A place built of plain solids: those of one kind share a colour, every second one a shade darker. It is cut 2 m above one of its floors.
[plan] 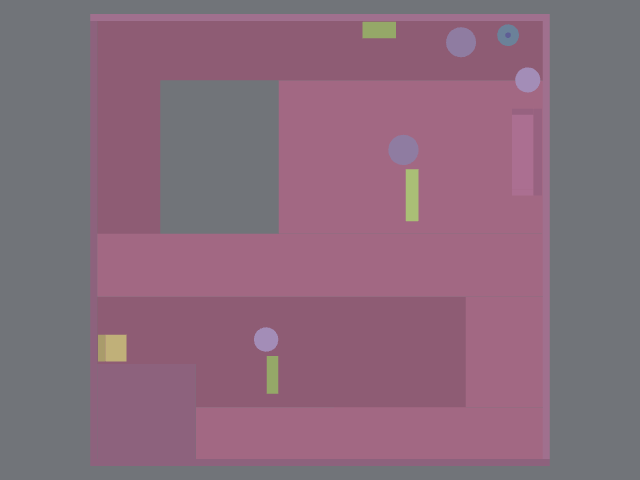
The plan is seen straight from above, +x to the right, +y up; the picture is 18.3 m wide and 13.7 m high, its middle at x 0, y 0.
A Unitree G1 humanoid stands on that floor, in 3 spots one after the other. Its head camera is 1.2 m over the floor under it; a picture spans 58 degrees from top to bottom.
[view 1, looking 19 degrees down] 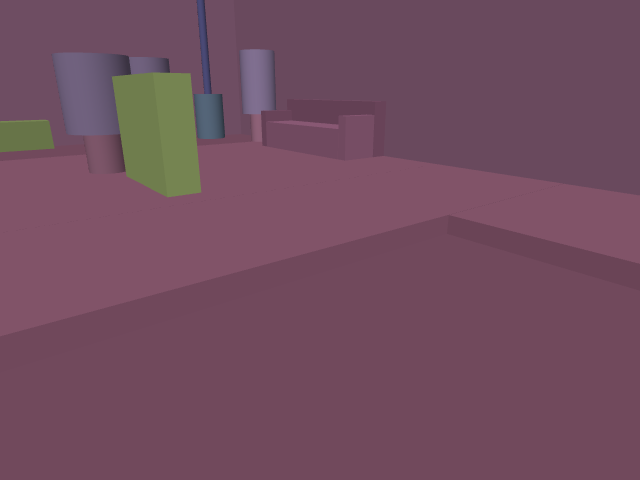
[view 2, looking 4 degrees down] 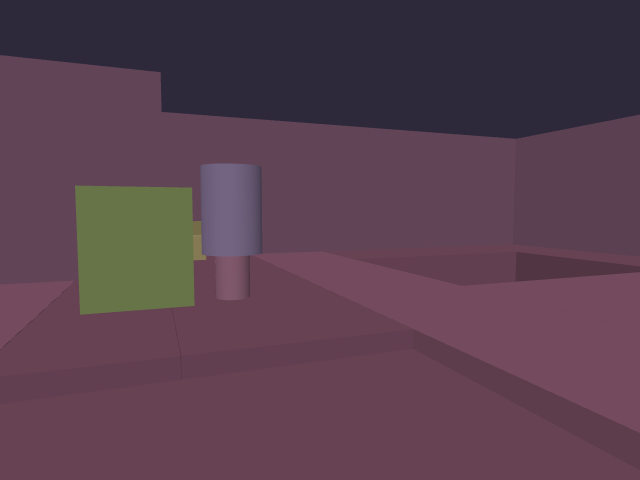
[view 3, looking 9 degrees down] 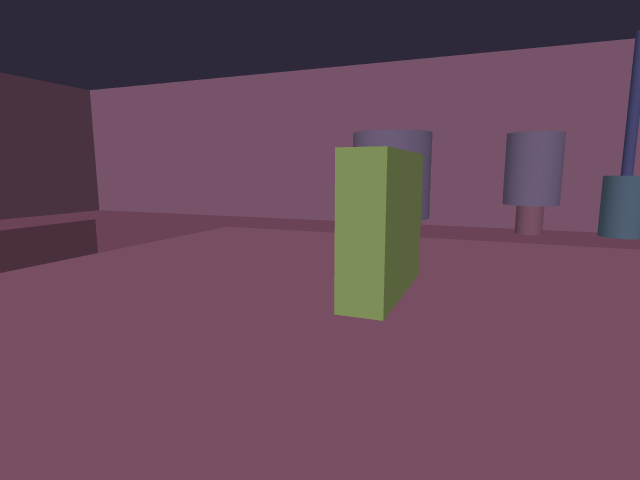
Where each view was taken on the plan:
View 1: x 1.02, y -3.81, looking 52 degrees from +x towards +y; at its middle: floor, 3.16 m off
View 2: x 3.55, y -3.69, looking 159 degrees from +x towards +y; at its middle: wall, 10.65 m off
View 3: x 3.48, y -2.30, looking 112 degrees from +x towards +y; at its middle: floor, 6.57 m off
